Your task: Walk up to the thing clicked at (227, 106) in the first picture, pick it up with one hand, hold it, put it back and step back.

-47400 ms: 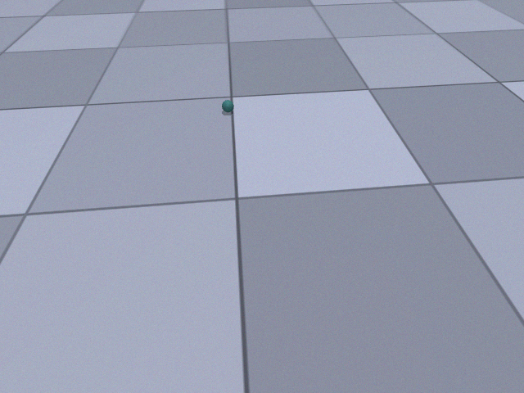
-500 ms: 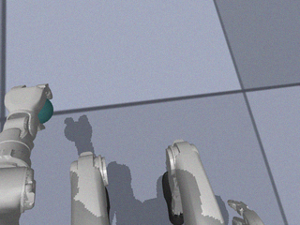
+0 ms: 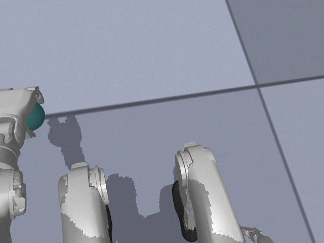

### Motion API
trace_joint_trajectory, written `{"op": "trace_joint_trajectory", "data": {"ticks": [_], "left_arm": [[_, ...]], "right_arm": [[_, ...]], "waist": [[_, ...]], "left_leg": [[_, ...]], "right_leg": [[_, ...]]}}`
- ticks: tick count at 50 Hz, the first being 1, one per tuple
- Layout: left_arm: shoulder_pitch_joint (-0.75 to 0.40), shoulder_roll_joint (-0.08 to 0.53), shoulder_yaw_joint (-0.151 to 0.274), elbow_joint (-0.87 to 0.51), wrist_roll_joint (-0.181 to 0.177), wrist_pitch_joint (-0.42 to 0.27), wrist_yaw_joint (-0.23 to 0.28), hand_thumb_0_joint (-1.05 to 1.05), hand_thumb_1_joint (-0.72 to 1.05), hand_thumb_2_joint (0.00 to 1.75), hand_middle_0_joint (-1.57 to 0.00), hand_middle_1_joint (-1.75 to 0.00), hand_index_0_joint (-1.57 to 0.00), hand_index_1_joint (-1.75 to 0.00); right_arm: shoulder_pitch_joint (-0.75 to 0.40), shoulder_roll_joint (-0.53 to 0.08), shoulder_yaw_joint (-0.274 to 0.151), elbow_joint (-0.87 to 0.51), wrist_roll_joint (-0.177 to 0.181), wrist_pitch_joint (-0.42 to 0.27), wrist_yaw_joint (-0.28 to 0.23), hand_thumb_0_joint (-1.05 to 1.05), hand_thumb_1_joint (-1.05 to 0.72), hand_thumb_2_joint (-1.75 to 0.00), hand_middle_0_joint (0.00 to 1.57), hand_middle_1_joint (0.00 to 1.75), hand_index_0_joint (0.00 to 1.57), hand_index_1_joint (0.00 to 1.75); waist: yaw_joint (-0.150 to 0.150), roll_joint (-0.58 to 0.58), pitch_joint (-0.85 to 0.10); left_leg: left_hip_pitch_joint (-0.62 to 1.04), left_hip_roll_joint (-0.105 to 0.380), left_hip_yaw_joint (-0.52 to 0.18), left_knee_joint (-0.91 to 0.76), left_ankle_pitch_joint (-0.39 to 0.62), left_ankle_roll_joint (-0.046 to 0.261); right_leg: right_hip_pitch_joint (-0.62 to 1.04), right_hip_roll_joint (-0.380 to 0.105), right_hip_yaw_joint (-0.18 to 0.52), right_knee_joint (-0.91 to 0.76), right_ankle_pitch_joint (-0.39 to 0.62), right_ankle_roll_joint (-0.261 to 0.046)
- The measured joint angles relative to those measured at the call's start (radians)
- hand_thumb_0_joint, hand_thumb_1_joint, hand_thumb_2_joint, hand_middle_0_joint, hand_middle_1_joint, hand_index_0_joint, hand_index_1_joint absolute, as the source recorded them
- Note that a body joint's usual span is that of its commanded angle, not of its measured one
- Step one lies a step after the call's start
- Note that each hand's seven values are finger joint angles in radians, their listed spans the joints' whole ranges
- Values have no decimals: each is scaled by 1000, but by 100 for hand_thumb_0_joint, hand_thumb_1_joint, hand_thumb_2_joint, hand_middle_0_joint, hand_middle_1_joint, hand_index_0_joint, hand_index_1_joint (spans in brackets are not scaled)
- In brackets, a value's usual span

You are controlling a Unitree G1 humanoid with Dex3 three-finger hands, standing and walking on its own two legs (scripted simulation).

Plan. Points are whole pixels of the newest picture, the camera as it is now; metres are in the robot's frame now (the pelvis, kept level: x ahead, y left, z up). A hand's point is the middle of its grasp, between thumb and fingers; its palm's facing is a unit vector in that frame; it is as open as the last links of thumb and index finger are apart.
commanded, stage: crouch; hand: left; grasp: from above
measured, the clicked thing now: (25, 115) +0.47 +0.30 -0.18
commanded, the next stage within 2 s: lower in 0.08 s
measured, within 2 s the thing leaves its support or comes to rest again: neither
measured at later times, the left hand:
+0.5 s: hand (31, 122) +0.46 +0.30 -0.21, palm faces -0.48 -0.09 -0.87, open 10.5 cm
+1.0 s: hand (38, 123) +0.47 +0.30 -0.26, palm faces -0.46 -0.12 -0.88, open 10.5 cm
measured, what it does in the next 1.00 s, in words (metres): stands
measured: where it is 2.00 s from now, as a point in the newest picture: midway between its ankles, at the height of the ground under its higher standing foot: (146, 232)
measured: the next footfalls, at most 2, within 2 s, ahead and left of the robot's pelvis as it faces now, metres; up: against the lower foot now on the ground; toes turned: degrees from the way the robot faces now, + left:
none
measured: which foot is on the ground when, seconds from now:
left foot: down 0.00-1.00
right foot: down 0.00-1.00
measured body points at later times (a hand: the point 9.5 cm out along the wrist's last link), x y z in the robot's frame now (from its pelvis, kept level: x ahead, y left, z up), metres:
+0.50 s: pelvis +0.01 +0.00 -0.03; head +0.25 +0.09 +0.35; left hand +0.48 +0.30 -0.16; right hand +0.05 -0.27 -0.12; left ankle +0.08 +0.13 -0.32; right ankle +0.11 -0.15 -0.31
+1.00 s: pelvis +0.01 +0.01 -0.05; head +0.28 +0.09 +0.31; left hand +0.49 +0.30 -0.21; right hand +0.05 -0.27 -0.13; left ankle +0.08 +0.13 -0.32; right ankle +0.11 -0.15 -0.31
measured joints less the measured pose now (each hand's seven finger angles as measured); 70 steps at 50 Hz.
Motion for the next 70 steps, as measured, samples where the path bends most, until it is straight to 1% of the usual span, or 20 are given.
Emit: {"op": "trace_joint_trajectory", "data": {"ticks": [4,9,15,21,23,27,30,33,38,40,44,47,48,52,55,61,64,68,70], "left_arm": [[-18,10,-2,27,4,4,9,1,-12,70,-48,-90,-55,-86],[-31,17,-6,42,9,8,7,1,-13,70,-49,-90,-56,-85],[-44,30,-9,71,9,3,7,1,-13,69,-50,-89,-57,-84],[-58,56,-2,117,21,-20,18,1,-13,67,-51,-88,-58,-83],[-55,65,4,122,32,-31,27,1,-13,67,-51,-88,-59,-83],[-41,80,31,119,51,-49,56,1,-13,66,-52,-87,-59,-82],[-36,89,38,122,66,-52,80,1,-13,65,-52,-87,-60,-82],[-33,96,47,128,77,-49,102,1,-13,65,-52,-86,-60,-82],[-42,110,52,156,72,-34,123,1,-13,66,-52,-87,-60,-82],[-50,116,49,173,63,-28,131,1,-13,66,-52,-86,-60,-82],[-56,129,52,195,54,-24,131,1,-13,65,-52,-86,-60,-82],[-49,140,80,188,53,-33,132,1,-13,65,-52,-86,-60,-81],[-48,144,81,188,51,-35,134,1,-13,65,-52,-86,-60,-81],[-47,167,101,205,63,-44,143,1,-13,65,-53,-86,-61,-81],[-38,177,113,202,64,-50,153,1,-14,65,-54,-85,-61,-81],[-34,187,97,212,71,-52,171,1,-14,65,-55,-85,-62,-80],[-28,191,109,212,72,-53,181,1,-15,65,-55,-85,-63,-80],[-34,202,113,237,78,-48,193,1,-14,65,-55,-84,-63,-79],[-37,209,113,250,74,-45,195,1,-14,64,-55,-84,-63,-79]], "right_arm": [[-4,0,9,-1,-3,-5,1,0,-91,-90,20,30,21,30],[-3,-2,17,-4,-4,-8,6,0,-91,-90,20,30,21,30],[-6,-6,27,-5,-8,-9,9,0,-91,-90,20,30,21,30],[-16,-13,43,-11,-20,-15,14,0,-92,-89,20,30,21,30],[-19,-15,47,-13,-25,-17,16,0,-92,-89,20,30,21,30],[-22,-17,55,-16,-39,-21,21,0,-92,-89,20,30,21,30],[-23,-16,59,-15,-47,-23,25,0,-92,-89,20,30,21,30],[-24,-14,63,-14,-56,-24,31,0,-92,-89,20,30,21,30],[-30,-12,72,-9,-69,-35,40,0,-91,-89,20,30,21,30],[-33,-11,77,-9,-74,-41,43,0,-91,-89,20,30,21,30],[-39,-13,89,-10,-82,-53,52,0,-91,-89,20,30,21,30],[-41,-15,98,-16,-88,-58,58,0,-91,-89,20,30,21,30],[-41,-16,101,-18,-90,-59,60,0,-91,-89,20,30,21,30],[-47,-21,109,-22,-103,-65,70,0,-91,-89,20,30,21,30],[-51,-27,112,-24,-109,-68,74,0,-91,-89,20,30,21,30],[-59,-39,119,-21,-121,-75,86,0,-91,-89,20,30,21,30],[-64,-42,124,-24,-124,-80,90,0,-91,-89,20,30,21,30],[-72,-42,129,-24,-134,-88,100,0,-91,-89,20,30,21,30],[-74,-42,133,-25,-137,-90,102,0,-91,-89,20,30,21,30]], "waist": [[-6,0,3],[-10,1,2],[-13,-3,7],[-26,-14,24],[-29,-20,33],[-37,-31,49],[-42,-38,55],[-46,-41,57],[-53,-42,65],[-56,-42,71],[-63,-43,87],[-68,-48,100],[-70,-51,103],[-81,-63,116],[-84,-69,123],[-86,-76,127],[-88,-78,131],[-94,-83,135],[-97,-84,137]], "left_leg": [[-15,-1,-2,16,0,4],[-29,-4,-1,30,-2,8],[-38,-4,-5,46,-10,9],[-54,-8,-18,73,-15,6],[-60,-9,-24,85,-17,4],[-73,-13,-33,108,-20,2],[-84,-15,-36,121,-22,0],[-92,-16,-40,133,-26,-1],[-101,-13,-46,149,-35,0],[-103,-12,-47,154,-39,0],[-105,-9,-55,166,-48,0],[-103,-9,-62,176,-54,-3],[-103,-9,-64,180,-56,-4],[-102,-10,-76,195,-63,-8],[-103,-10,-84,205,-67,-10],[-105,-10,-92,219,-71,-9],[-105,-10,-95,224,-74,-7],[-100,-9,-96,229,-75,-6],[-100,-10,-98,232,-75,-6]], "right_leg": [[-10,2,0,12,0,-6],[-20,1,1,24,-5,-15],[-26,3,-1,36,-12,-12],[-37,6,-8,56,-16,-5],[-41,8,-11,65,-17,-4],[-50,10,-16,83,-19,-1],[-60,11,-17,96,-22,-7],[-69,13,-18,106,-24,-7],[-77,18,-20,116,-29,-1],[-79,21,-21,119,-30,0],[-81,25,-25,126,-33,4],[-80,27,-29,132,-35,7],[-80,28,-31,134,-35,7],[-78,31,-37,144,-38,14],[-78,33,-43,149,-38,12],[-77,36,-49,155,-39,9],[-75,37,-52,156,-39,7],[-70,36,-52,160,-39,7],[-69,36,-54,161,-37,8]]}}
